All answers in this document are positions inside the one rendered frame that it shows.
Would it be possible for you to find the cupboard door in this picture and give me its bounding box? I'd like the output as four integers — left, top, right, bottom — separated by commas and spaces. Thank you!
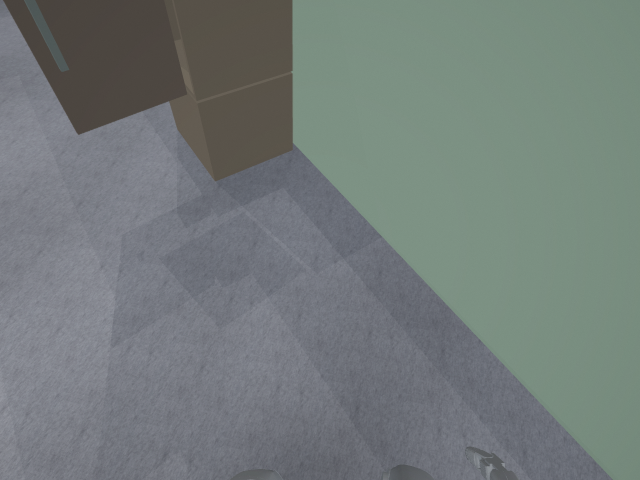
3, 0, 187, 135

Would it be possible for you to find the right robot hand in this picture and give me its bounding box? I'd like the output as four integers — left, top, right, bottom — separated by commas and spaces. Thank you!
465, 446, 519, 480

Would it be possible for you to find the handle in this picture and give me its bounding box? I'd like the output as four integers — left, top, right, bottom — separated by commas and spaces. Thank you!
24, 0, 69, 72

